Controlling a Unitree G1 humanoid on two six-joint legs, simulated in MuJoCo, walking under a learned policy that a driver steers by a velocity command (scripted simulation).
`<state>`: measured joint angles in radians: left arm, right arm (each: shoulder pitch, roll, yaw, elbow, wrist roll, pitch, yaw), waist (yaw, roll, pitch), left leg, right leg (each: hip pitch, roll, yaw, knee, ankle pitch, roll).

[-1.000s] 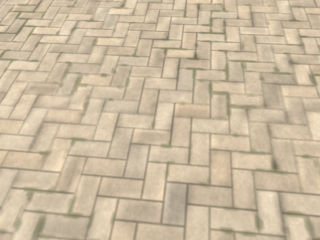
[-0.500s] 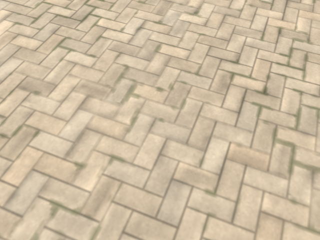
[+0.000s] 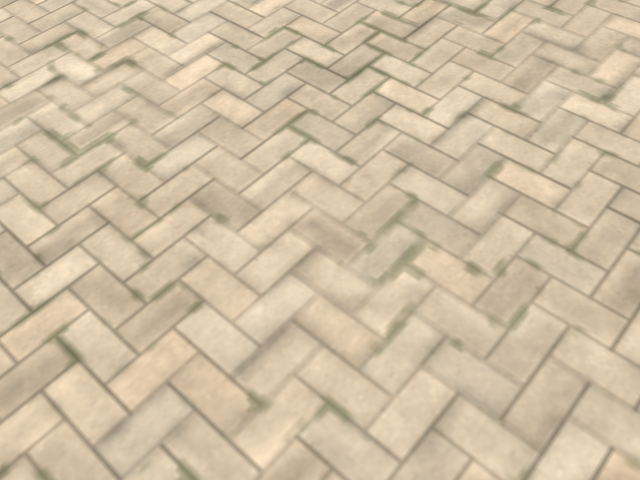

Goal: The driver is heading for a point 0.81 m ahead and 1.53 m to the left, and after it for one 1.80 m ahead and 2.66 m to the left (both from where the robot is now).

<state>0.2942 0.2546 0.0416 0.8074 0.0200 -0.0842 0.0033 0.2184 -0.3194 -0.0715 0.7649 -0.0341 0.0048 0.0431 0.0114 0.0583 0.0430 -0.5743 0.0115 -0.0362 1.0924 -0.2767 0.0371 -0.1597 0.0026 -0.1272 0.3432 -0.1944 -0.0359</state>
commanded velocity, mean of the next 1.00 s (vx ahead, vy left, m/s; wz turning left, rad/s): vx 0.27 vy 0.00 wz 0.43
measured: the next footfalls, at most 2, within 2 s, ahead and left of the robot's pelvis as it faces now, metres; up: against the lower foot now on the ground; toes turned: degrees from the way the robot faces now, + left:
left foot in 0.24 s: +0.23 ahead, +0.11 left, +0.00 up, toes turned +10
right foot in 0.76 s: +0.27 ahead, -0.06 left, +0.00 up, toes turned +24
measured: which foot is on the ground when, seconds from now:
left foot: up 0.00-0.22, down 0.24-0.76, up 0.78-1.00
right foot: down 0.00-0.22, up 0.24-0.74, down 0.76-1.00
